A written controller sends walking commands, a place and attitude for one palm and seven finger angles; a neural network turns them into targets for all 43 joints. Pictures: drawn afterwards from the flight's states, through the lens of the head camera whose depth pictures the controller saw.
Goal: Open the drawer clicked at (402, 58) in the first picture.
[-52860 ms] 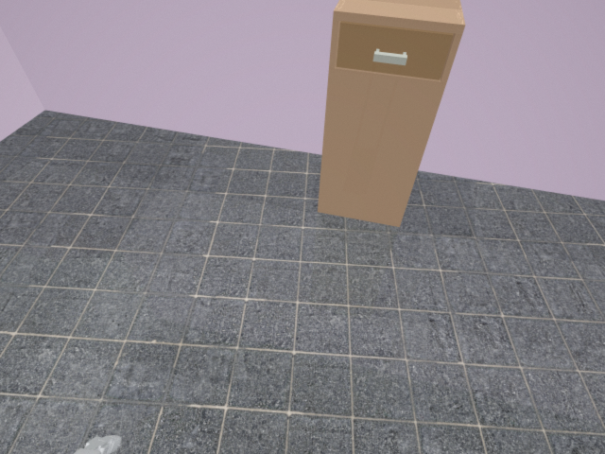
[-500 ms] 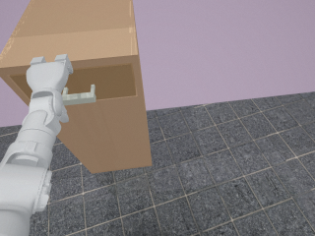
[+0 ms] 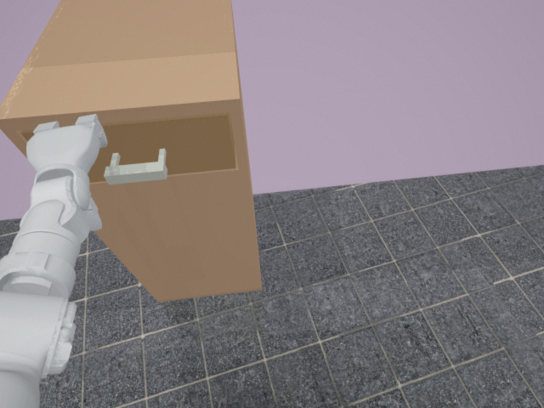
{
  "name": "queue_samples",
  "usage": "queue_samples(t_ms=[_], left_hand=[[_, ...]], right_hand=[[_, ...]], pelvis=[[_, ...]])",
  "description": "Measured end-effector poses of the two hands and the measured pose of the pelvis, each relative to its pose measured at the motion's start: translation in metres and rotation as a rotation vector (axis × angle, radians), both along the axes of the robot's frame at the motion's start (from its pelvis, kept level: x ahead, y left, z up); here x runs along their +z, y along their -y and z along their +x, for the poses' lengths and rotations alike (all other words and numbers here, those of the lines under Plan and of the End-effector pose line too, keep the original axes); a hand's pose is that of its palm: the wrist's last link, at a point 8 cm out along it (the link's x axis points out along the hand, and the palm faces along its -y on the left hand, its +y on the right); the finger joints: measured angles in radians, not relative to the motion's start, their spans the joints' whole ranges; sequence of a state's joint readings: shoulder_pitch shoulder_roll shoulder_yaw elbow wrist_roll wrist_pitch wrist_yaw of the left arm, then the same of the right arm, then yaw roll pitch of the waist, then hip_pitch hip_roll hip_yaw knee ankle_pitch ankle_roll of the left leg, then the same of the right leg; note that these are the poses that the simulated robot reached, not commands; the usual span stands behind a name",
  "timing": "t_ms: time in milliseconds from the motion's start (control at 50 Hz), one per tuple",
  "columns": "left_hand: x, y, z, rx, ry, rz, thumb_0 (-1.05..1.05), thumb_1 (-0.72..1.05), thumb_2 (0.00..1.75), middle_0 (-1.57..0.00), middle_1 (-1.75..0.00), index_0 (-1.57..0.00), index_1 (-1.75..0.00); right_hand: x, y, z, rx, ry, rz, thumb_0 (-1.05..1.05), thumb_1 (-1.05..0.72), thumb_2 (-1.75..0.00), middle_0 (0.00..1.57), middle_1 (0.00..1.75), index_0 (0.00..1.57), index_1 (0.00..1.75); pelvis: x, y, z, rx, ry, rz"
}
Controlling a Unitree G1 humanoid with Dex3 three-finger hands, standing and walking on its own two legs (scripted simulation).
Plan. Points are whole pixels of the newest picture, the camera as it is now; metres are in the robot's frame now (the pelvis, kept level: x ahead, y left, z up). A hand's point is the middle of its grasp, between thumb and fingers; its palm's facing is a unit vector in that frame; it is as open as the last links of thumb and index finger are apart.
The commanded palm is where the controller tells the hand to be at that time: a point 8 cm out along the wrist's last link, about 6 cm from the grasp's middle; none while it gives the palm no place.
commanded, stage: move the hooked fingers above the handle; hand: left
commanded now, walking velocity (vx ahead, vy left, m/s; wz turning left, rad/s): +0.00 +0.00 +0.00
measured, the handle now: (138, 164) +0.52 +0.25 +0.02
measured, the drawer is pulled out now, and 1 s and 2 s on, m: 0.00 0.00 0.00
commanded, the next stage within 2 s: lift the fingers back up to retry in 1.10 s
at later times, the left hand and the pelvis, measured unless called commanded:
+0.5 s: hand (87, 187) +0.43 +0.29 +0.07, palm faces -0.16 -0.02 -0.99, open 13.8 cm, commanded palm +0.43 +0.25 +0.14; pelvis +0.01 +0.00 +0.00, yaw +1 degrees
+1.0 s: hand (101, 188) +0.43 +0.27 +0.07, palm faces -0.18 -0.03 -0.98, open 13.9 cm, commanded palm +0.43 +0.25 +0.14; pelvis +0.01 -0.01 +0.01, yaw +0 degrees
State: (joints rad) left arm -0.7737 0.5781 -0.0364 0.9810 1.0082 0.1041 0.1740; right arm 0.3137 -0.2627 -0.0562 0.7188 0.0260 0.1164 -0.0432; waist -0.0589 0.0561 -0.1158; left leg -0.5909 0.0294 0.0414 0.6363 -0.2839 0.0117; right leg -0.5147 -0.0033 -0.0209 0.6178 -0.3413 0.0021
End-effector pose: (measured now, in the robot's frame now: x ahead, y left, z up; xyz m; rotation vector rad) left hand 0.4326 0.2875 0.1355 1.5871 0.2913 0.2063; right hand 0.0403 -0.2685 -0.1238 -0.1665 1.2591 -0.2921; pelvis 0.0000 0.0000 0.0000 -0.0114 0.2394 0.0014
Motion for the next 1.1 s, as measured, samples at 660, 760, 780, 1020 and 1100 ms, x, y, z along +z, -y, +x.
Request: queue_samples(t_ms=[660, 760, 780, 1020, 1100], left_hand=[[-0.008, 0.083, -0.002, -0.465, 0.038, -0.123, -0.01, -0.49, 0.30, -0.32, -1.20, -0.32, -1.20], [0.015, 0.069, 0.016, -0.313, 0.231, -0.064, 0.00, -0.49, 0.30, -0.32, -1.20, -0.32, -1.20], [0.017, 0.066, 0.017, -0.289, 0.233, -0.044, 0.00, -0.49, 0.30, -0.34, -1.21, -0.32, -1.20], [-0.009, 0.031, -0.016, -0.148, -0.121, -0.068, -0.01, -0.49, 0.30, -0.34, -1.21, -0.31, -1.20], [-0.003, 0.060, -0.018, -0.357, -0.026, -0.078, -0.01, -0.49, 0.30, -0.33, -1.20, -0.32, -1.20]], right_hand=[[0.012, 0.003, 0.041, 0.058, 0.072, -0.068, 0.00, -0.90, -0.90, 0.21, 0.30, 0.20, 0.29], [0.004, 0.000, 0.035, 0.033, 0.084, -0.033, 0.00, -0.90, -0.90, 0.20, 0.30, 0.20, 0.29], [0.002, -0.002, 0.033, 0.030, 0.078, -0.018, 0.00, -0.90, -0.90, 0.20, 0.30, 0.20, 0.29], [0.004, -0.004, 0.014, 0.022, 0.037, 0.003, 0.00, -0.90, -0.90, 0.21, 0.30, 0.20, 0.30], [0.008, 0.009, 0.016, 0.040, 0.034, -0.052, 0.00, -0.90, -0.90, 0.21, 0.30, 0.20, 0.30]], pelvis=[[-0.001, -0.003, 0.007, 0.024, 0.029, -0.002], [-0.004, -0.003, 0.002, -0.008, 0.006, 0.002], [-0.003, -0.002, 0.001, -0.014, 0.004, 0.004], [0.005, 0.007, 0.005, 0.009, 0.054, 0.009], [0.002, 0.006, 0.002, 0.024, 0.054, 0.002]])
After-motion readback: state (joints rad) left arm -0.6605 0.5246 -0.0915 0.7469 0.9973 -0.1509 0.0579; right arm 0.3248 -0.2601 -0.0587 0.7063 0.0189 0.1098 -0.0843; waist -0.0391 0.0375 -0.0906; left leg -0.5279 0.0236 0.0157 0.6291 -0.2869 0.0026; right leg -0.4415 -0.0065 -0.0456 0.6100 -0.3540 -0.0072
